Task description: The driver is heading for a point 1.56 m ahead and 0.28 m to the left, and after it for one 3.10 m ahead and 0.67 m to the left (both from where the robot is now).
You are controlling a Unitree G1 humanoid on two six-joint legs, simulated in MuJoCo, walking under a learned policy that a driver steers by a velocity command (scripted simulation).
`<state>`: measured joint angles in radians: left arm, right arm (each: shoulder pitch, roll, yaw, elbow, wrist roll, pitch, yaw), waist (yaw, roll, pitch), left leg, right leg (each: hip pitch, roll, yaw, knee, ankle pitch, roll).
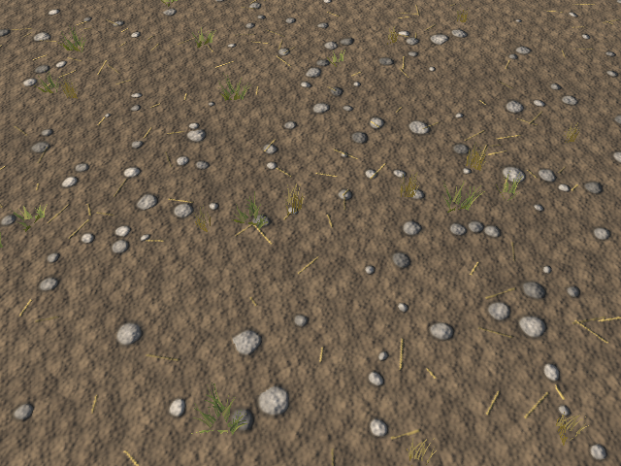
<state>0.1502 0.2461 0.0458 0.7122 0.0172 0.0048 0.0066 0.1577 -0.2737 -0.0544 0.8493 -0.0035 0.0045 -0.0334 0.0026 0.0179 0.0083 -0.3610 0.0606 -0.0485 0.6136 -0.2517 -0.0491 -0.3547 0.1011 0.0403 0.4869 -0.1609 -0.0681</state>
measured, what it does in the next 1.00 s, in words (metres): steps on the spot: left foot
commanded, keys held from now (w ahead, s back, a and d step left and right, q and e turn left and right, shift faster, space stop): no key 1.00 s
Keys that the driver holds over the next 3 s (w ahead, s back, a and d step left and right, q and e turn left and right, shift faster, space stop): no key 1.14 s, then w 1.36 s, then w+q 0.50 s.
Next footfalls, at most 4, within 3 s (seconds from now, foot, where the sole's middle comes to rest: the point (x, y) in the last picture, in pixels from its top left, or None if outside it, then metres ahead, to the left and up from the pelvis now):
0.02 left None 0.06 0.16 -0.77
1.86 left None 0.48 0.15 -0.77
2.42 right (365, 336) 0.79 -0.09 -0.77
2.96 left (264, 243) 1.08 0.17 -0.77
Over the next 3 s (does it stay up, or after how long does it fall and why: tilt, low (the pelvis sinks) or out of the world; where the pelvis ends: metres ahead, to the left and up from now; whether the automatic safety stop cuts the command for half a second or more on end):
stays up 0.95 0.06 -0.02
